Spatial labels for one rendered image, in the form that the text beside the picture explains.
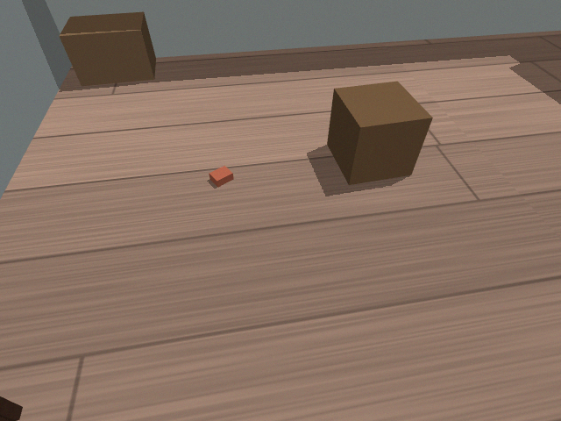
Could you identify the bookshelf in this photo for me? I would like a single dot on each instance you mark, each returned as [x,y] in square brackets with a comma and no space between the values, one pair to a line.
[9,411]

